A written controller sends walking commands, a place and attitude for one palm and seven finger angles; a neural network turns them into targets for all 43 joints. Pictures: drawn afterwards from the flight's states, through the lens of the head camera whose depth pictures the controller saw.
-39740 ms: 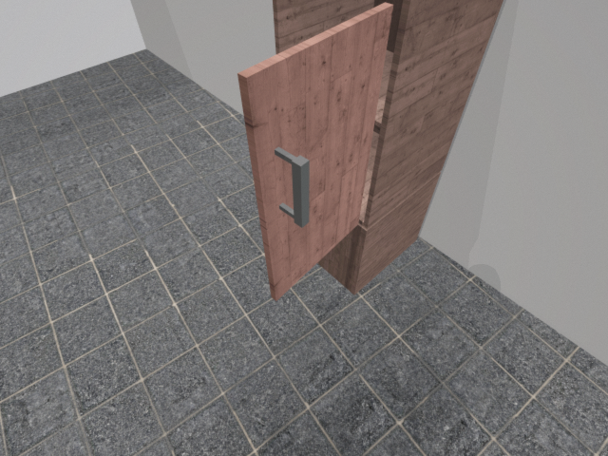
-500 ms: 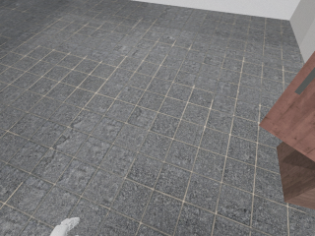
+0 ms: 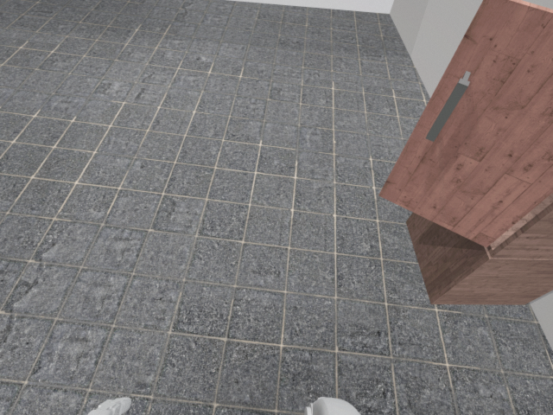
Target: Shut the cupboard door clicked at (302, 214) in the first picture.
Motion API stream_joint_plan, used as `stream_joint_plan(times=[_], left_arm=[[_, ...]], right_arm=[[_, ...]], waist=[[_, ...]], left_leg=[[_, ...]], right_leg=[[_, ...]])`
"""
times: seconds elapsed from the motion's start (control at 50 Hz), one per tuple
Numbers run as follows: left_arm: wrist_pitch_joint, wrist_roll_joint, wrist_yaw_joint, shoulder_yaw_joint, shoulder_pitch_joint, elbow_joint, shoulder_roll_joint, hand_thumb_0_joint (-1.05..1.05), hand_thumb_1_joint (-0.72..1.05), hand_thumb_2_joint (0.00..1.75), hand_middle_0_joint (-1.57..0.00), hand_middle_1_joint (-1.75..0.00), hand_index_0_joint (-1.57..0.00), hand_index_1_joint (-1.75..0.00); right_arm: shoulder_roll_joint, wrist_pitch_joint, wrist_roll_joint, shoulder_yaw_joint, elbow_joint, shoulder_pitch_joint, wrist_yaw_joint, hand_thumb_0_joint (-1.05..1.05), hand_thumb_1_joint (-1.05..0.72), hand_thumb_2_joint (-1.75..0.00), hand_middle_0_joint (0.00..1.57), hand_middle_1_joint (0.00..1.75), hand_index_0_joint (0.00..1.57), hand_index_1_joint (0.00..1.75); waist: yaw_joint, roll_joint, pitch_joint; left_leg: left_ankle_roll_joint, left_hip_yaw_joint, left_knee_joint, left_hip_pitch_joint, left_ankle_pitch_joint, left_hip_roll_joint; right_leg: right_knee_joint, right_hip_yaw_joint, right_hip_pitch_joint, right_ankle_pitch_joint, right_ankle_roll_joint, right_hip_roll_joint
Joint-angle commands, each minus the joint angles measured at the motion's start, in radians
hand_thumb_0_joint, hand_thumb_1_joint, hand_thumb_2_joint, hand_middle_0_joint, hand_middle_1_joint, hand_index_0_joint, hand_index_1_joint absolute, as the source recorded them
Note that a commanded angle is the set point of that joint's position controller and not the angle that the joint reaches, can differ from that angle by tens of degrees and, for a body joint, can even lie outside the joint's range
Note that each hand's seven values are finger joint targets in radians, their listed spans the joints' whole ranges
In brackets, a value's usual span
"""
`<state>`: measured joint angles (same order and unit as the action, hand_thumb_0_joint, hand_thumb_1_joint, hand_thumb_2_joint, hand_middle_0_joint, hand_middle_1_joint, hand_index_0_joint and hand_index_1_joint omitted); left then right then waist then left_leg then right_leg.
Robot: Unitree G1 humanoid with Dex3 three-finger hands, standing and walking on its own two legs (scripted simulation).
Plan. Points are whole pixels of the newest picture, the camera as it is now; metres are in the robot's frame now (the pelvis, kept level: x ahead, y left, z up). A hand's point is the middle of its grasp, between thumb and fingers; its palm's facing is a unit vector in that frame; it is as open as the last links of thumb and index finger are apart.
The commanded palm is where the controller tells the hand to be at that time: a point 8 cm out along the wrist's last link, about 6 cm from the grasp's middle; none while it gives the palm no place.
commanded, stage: turn to face it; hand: left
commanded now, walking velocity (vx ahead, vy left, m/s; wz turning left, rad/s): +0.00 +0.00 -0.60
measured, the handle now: (448, 107) +0.74 -0.34 +0.03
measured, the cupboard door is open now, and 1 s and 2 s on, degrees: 58 58 58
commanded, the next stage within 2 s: take the last steps up to it in 0.72 s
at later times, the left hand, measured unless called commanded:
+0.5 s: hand (191, 404) +0.15 +0.14 -0.16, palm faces -0.26 -0.94 -0.23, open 7.4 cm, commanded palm none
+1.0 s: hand (221, 361) +0.22 +0.10 -0.17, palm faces -0.42 -0.88 -0.23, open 7.4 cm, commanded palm none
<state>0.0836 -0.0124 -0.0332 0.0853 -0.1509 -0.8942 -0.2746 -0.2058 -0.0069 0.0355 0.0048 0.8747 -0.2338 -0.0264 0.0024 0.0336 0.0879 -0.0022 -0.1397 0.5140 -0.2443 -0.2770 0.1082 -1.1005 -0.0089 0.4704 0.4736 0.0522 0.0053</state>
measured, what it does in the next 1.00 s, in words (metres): steps on the spot, turning right: right foot, then left foot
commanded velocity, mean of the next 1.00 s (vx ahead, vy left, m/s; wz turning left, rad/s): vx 0.06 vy -0.03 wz -0.36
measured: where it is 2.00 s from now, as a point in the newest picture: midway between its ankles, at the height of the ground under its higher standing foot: (339, 392)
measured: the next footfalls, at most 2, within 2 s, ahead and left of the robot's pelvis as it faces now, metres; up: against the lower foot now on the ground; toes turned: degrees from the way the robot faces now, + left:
right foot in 0.20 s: +0.02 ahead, -0.16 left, +0.00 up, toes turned -12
left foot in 0.58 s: +0.11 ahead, +0.08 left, +0.00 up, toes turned -14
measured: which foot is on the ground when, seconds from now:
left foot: down 0.00-0.20, up 0.22-0.56, down 0.58-0.96, up 0.98-1.00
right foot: up 0.00-0.18, down 0.20-0.58, up 0.60-0.94, down 0.96-1.00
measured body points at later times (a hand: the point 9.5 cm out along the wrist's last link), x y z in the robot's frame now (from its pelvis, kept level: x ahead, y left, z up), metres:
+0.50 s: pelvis +0.02 -0.03 +0.00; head +0.06 -0.04 +0.44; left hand +0.17 +0.19 -0.15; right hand +0.03 -0.31 -0.14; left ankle +0.06 +0.10 -0.70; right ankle -0.01 -0.15 -0.74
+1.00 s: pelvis +0.05 -0.04 -0.01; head +0.07 -0.06 +0.44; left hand +0.24 +0.15 -0.15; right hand -0.06 -0.27 -0.17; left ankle +0.07 +0.08 -0.73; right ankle -0.03 -0.13 -0.74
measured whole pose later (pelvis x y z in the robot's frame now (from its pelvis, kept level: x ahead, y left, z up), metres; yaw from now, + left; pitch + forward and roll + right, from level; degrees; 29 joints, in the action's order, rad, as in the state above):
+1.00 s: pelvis +0.05 -0.04 -0.01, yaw -25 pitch +0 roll -2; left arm 0.04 -0.02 -0.03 0.05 -0.17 -0.96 -0.21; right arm -0.22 -0.04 0.03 0.04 1.02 -0.30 -0.02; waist -0.03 -0.04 0.04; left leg 0.03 -0.12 0.74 -0.28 -0.49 0.12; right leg -0.53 -0.06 0.20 0.33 -0.02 0.01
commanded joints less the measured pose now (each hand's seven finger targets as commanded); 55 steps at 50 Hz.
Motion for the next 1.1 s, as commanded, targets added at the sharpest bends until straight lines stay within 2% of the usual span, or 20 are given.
stream_joint_plan(times=[0.0,0.08,0.14,0.16,0.18,0.2,0.24,0.3,0.46,0.52,0.56,0.58,0.68,0.76,0.88,0.9,0.94,0.96,1.04,1.08], left_arm=[[-0.021,0.000,-0.009,0.007,0.065,0.097,-0.026,0.00,0.90,0.90,-0.20,-0.30,-0.20,-0.30],[-0.027,-0.003,-0.010,0.002,0.078,0.103,-0.023,0.00,0.90,0.90,-0.20,-0.30,-0.20,-0.30],[-0.039,-0.007,-0.005,0.008,-0.021,0.075,-0.057,0.00,0.90,0.90,-0.20,-0.30,-0.20,-0.30],[-0.047,-0.012,0.004,0.021,-0.097,0.054,-0.121,0.00,0.90,0.90,-0.20,-0.30,-0.20,-0.30],[-0.059,-0.017,0.019,0.043,-0.154,0.035,-0.233,0.00,0.90,0.90,-0.20,-0.30,-0.20,-0.30],[-0.059,0.000,0.028,0.039,-0.194,0.026,-0.261,0.00,0.90,0.90,-0.20,-0.30,-0.20,-0.30],[-0.060,-0.002,0.048,0.039,-0.087,0.044,-0.199,0.00,0.90,0.90,-0.20,-0.30,-0.20,-0.30],[-0.066,-0.004,0.043,0.014,-0.003,0.073,-0.143,0.00,0.90,0.90,-0.20,-0.30,-0.20,-0.30],[-0.060,-0.014,0.037,0.025,-0.026,0.053,-0.165,0.00,0.90,0.90,-0.20,-0.30,-0.20,-0.30],[-0.053,-0.002,0.040,0.020,0.005,0.050,-0.133,0.00,0.90,0.90,-0.20,-0.30,-0.20,-0.30],[-0.045,0.009,0.030,0.002,-0.057,0.066,-0.035,0.00,0.90,0.90,-0.20,-0.30,-0.20,-0.30],[-0.042,0.000,0.028,0.001,-0.021,0.075,-0.055,0.00,0.90,0.90,-0.20,-0.30,-0.20,-0.30],[-0.033,-0.002,0.017,-0.002,-0.026,0.029,-0.026,0.00,0.90,0.90,-0.20,-0.30,-0.20,-0.30],[-0.033,-0.003,0.016,-0.016,0.018,0.030,-0.002,0.00,0.90,0.90,-0.20,-0.30,-0.20,-0.30],[-0.040,-0.009,0.003,-0.011,-0.046,-0.009,-0.013,0.00,0.90,0.90,-0.20,-0.30,-0.20,-0.30],[-0.044,-0.014,0.002,0.000,-0.079,-0.019,-0.040,0.00,0.90,0.90,-0.20,-0.30,-0.20,-0.30],[-0.059,-0.023,0.016,0.028,-0.188,-0.059,-0.175,0.00,0.90,0.90,-0.20,-0.30,-0.20,-0.30],[-0.065,-0.011,0.027,0.030,-0.226,-0.061,-0.184,0.00,0.90,0.90,-0.20,-0.30,-0.20,-0.30],[-0.097,-0.013,0.035,0.001,-0.092,-0.047,-0.075,0.00,0.90,0.90,-0.20,-0.30,-0.20,-0.30],[-0.110,-0.013,0.033,-0.003,-0.092,-0.054,-0.074,0.00,0.90,0.90,-0.20,-0.30,-0.20,-0.30]], right_arm=[[-0.214,0.015,-0.007,0.073,-0.028,-0.083,-0.016,0.00,-0.90,-0.90,0.20,0.30,0.20,0.30],[-0.239,0.006,-0.004,0.090,-0.021,-0.063,-0.004,0.00,-0.90,-0.90,0.20,0.30,0.20,0.30],[-0.246,-0.002,-0.013,0.097,-0.026,-0.022,0.004,0.00,-0.90,-0.90,0.20,0.30,0.20,0.30],[-0.215,-0.003,-0.020,0.094,-0.035,-0.010,0.010,0.00,-0.90,-0.90,0.20,0.30,0.20,0.30],[-0.125,-0.005,-0.025,0.071,-0.086,0.044,0.013,0.00,-0.90,-0.90,0.20,0.30,0.20,0.30],[-0.156,-0.020,-0.023,0.064,-0.105,0.076,0.004,0.00,-0.90,-0.90,0.20,0.30,0.20,0.30],[-0.165,-0.021,-0.024,0.071,-0.081,0.089,-0.005,0.00,-0.90,-0.90,0.20,0.30,0.20,0.30],[-0.141,-0.027,-0.018,0.068,-0.033,0.038,0.008,0.00,-0.90,-0.90,0.20,0.30,0.20,0.30],[-0.121,-0.011,-0.026,0.058,-0.040,0.037,0.005,0.00,-0.90,-0.90,0.20,0.30,0.20,0.30],[-0.134,0.005,-0.027,0.055,-0.004,-0.059,-0.006,0.00,-0.90,-0.90,0.20,0.30,0.20,0.30],[-0.273,0.016,-0.008,0.075,-0.014,-0.079,-0.010,0.00,-0.90,-0.90,0.20,0.30,0.20,0.30],[-0.278,0.013,-0.004,0.078,-0.014,-0.084,-0.018,0.00,-0.90,-0.90,0.20,0.30,0.20,0.30],[-0.188,0.014,-0.002,0.054,-0.012,-0.014,-0.024,0.00,-0.90,-0.90,0.20,0.30,0.20,0.30],[-0.199,0.008,-0.004,0.068,0.032,-0.072,-0.019,0.00,-0.90,-0.90,0.20,0.30,0.20,0.30],[-0.219,0.000,-0.004,0.084,0.064,-0.069,-0.011,0.00,-0.90,-0.90,0.20,0.30,0.20,0.30],[-0.207,0.001,-0.008,0.086,0.064,-0.057,-0.008,0.00,-0.90,-0.90,0.20,0.30,0.20,0.30],[-0.098,0.008,-0.017,0.057,0.011,0.036,0.006,0.00,-0.90,-0.90,0.20,0.30,0.20,0.30],[-0.132,0.003,-0.013,0.061,-0.012,0.103,0.005,0.00,-0.90,-0.90,0.20,0.30,0.20,0.30],[-0.115,0.014,-0.003,0.071,0.042,0.041,0.023,0.00,-0.90,-0.90,0.20,0.30,0.20,0.30],[-0.096,0.015,-0.004,0.067,0.045,0.026,0.026,0.00,-0.90,-0.90,0.20,0.30,0.20,0.30]], waist=[[-0.036,-0.233,-0.136],[-0.046,-0.259,-0.112],[0.012,-0.191,-0.124],[0.050,-0.053,-0.153],[0.086,0.291,-0.136],[0.104,0.209,-0.139],[0.050,0.237,-0.123],[-0.010,0.139,-0.124],[0.000,0.110,-0.122],[-0.047,0.099,-0.138],[-0.028,-0.303,-0.153],[-0.049,-0.294,-0.127],[-0.002,-0.197,-0.120],[-0.034,-0.224,-0.131],[-0.011,-0.179,-0.125],[0.010,-0.122,-0.100],[0.085,0.259,-0.037],[0.113,0.210,-0.022],[-0.007,0.119,0.023],[-0.019,0.101,0.007]], left_leg=[[-0.114,0.091,-0.130,0.226,0.612,0.241],[-0.107,0.057,-0.103,0.152,0.497,0.267],[-0.032,-0.003,0.032,0.030,0.328,0.233],[0.024,-0.051,0.177,-0.096,0.159,0.173],[0.084,-0.092,0.416,-0.356,-0.348,0.005],[0.078,0.064,0.573,-0.362,-0.386,-0.007],[0.080,0.148,0.671,-0.426,-0.274,0.013],[0.095,0.123,0.605,-0.302,-0.125,0.003],[0.078,0.095,0.230,-0.157,-0.119,-0.064],[0.063,0.106,-0.068,0.076,0.091,-0.063],[-0.084,0.438,-0.201,0.191,0.265,0.260],[-0.160,0.495,-0.233,0.146,0.351,0.348],[-0.142,0.208,-0.155,0.151,0.602,0.201],[-0.139,0.165,-0.129,0.186,0.622,0.200],[-0.090,0.173,-0.115,0.050,0.111,0.209],[-0.056,0.142,-0.072,-0.059,-0.048,0.177],[0.043,-0.048,0.307,-0.414,-0.386,-0.050],[0.034,0.061,0.489,-0.461,-0.360,-0.037],[0.047,0.094,0.556,-0.401,-0.141,0.008],[0.057,0.070,0.465,-0.340,-0.095,0.003]], right_leg=[[0.095,-0.029,0.051,-0.014,0.005,-0.038],[0.321,-0.083,-0.084,-0.019,-0.017,-0.022],[0.609,-0.104,-0.309,-0.246,-0.048,-0.003],[0.715,0.026,-0.465,-0.366,-0.088,-0.104],[0.778,0.378,-0.555,-0.655,-0.201,-0.359],[0.778,0.430,-0.455,-0.722,-0.283,-0.424],[0.771,0.399,-0.442,-0.671,-0.283,-0.342],[0.758,0.217,-0.323,-0.623,-0.230,-0.232],[0.746,0.305,-0.298,-0.524,-0.244,-0.217],[0.646,0.287,-0.187,-0.488,-0.163,-0.158],[0.379,0.092,0.003,-0.060,-0.057,0.043],[0.181,0.049,0.036,0.134,-0.039,0.041],[0.063,0.030,0.014,0.010,-0.015,-0.013],[0.269,-0.033,-0.063,-0.008,-0.019,-0.008],[0.597,-0.092,-0.300,-0.155,-0.053,0.018],[0.691,-0.053,-0.402,-0.163,-0.072,-0.005],[0.927,0.401,-0.554,0.066,-0.242,-0.317],[0.964,0.484,-0.479,0.095,-0.324,-0.374],[0.918,0.220,-0.358,-0.143,-0.283,-0.240],[0.909,0.162,-0.330,-0.257,-0.274,-0.217]])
